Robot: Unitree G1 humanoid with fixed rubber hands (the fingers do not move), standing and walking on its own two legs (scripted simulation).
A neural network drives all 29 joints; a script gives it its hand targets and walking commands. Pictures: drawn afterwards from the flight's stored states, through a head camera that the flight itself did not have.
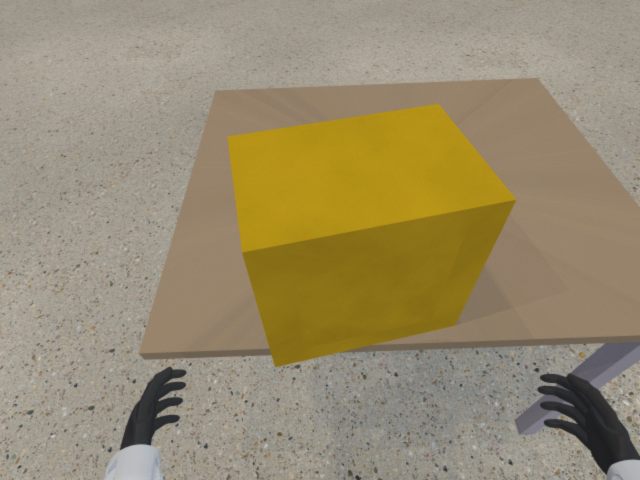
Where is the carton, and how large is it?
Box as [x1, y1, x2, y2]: [227, 104, 515, 366]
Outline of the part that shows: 438,104 227,136 242,253 275,366 454,325 515,201 515,198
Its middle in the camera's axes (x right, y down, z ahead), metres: +0.05 +0.00 +0.55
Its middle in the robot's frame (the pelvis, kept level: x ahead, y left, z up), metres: +0.41 -0.01 +0.05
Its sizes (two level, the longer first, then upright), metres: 0.282 0.191 0.269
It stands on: a table, 0.69 m high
